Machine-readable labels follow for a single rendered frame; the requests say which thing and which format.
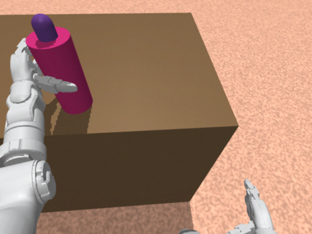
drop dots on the left robot arm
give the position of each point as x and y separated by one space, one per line
26 181

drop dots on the left robot hand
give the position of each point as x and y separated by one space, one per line
23 68

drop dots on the right robot hand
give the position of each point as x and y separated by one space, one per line
257 211

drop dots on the bottle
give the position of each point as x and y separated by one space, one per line
54 51

